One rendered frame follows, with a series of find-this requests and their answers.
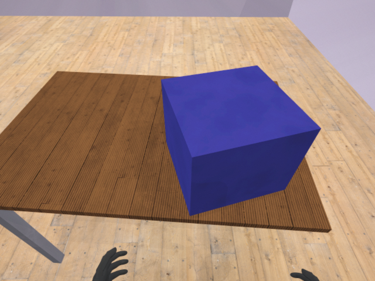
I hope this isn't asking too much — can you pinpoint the robot right hand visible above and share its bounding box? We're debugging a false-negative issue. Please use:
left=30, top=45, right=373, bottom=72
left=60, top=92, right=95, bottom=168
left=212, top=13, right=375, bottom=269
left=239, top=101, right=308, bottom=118
left=290, top=269, right=319, bottom=281

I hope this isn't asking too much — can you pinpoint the robot left hand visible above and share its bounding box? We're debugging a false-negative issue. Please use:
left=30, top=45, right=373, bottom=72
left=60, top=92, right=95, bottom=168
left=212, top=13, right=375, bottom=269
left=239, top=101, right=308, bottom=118
left=92, top=247, right=128, bottom=281

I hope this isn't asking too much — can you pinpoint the table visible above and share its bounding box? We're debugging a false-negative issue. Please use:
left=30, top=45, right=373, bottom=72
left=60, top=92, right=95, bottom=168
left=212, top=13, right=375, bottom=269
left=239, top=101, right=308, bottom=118
left=0, top=71, right=332, bottom=263

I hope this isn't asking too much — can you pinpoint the carton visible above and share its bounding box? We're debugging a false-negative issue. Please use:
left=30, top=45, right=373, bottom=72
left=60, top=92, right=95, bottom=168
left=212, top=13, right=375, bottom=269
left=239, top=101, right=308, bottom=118
left=161, top=66, right=321, bottom=216

